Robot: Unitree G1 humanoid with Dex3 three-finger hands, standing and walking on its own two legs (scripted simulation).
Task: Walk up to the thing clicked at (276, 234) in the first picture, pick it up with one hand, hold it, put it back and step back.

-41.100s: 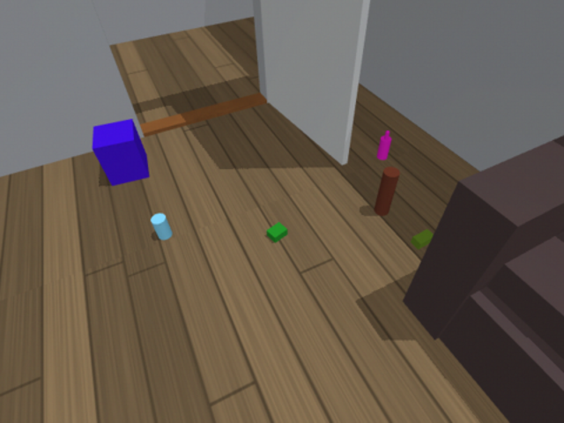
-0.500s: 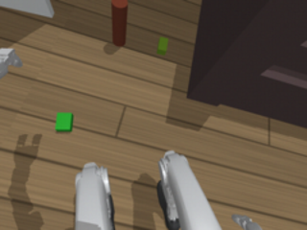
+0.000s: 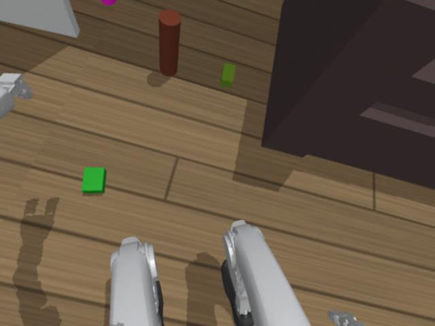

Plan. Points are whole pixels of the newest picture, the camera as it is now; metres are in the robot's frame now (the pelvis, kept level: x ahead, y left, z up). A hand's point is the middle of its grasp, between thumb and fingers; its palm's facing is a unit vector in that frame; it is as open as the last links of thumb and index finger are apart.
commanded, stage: go down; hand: left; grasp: from above
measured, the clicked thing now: (94, 180) +0.53 +0.27 -0.48
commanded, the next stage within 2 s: approach in 0.82 s
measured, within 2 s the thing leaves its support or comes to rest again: neither
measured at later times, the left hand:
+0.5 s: hand out of the picture +0.49 +0.33 -0.03, palm faces -0.45 +0.03 -0.89, open 14.4 cm
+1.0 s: hand out of the picture +0.49 +0.34 -0.02, palm faces -0.46 +0.02 -0.89, open 14.4 cm
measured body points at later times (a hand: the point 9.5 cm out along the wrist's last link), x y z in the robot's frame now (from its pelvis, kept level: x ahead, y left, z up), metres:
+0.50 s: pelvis +0.01 +0.00 +0.02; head +0.21 +0.06 +0.42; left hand +0.51 +0.33 +0.02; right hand +0.06 -0.27 -0.09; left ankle +0.09 +0.11 -0.47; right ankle +0.10 -0.15 -0.47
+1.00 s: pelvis +0.01 +0.00 +0.04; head +0.21 +0.06 +0.44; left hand +0.51 +0.33 +0.03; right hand +0.07 -0.27 -0.07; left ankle +0.09 +0.11 -0.47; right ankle +0.10 -0.15 -0.47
